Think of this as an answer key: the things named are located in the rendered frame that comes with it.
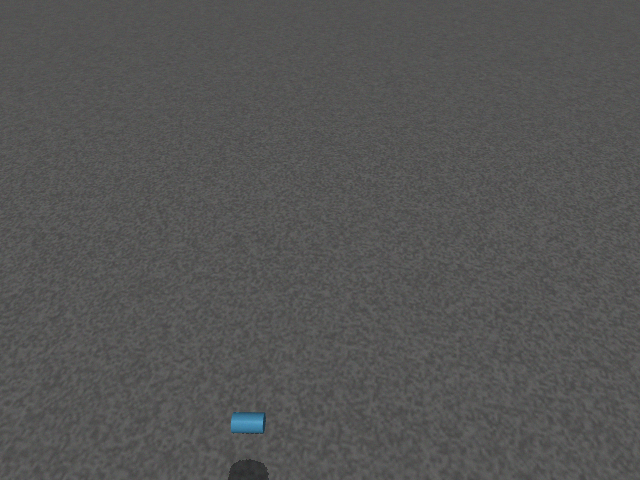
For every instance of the can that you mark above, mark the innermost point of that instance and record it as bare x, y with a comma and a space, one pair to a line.
248, 422

